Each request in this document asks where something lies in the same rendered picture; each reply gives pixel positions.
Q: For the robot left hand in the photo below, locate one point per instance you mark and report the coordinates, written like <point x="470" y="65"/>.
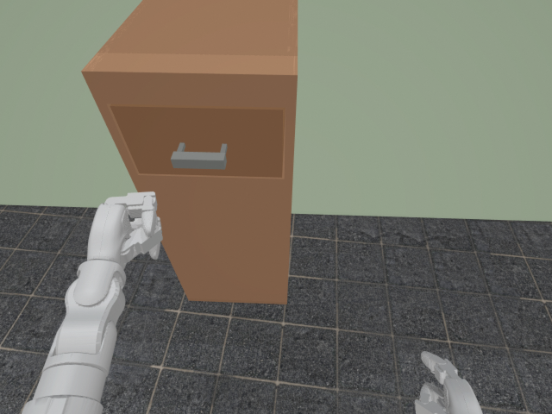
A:
<point x="111" y="227"/>

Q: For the cabinet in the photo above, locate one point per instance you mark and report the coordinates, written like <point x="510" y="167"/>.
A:
<point x="227" y="237"/>

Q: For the left robot forearm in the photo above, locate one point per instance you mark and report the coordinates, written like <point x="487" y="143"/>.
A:
<point x="73" y="377"/>

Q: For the handle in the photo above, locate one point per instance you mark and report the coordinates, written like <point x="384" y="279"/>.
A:
<point x="199" y="160"/>

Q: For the robot right hand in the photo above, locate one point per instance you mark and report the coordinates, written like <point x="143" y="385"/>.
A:
<point x="457" y="396"/>

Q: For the drawer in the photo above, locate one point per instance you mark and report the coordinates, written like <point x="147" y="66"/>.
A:
<point x="254" y="137"/>

